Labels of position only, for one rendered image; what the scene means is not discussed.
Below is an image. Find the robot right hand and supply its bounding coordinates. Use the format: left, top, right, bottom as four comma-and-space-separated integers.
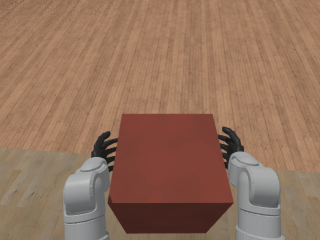
218, 126, 244, 169

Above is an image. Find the robot left forearm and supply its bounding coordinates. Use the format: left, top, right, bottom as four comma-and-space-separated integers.
63, 157, 111, 240

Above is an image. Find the robot right forearm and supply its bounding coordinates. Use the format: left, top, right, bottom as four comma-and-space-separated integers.
227, 151, 286, 240

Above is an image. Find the robot left hand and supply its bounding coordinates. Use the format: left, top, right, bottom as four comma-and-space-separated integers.
91, 131, 118, 172

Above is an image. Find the carton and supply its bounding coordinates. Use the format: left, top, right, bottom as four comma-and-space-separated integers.
107, 113, 234, 234

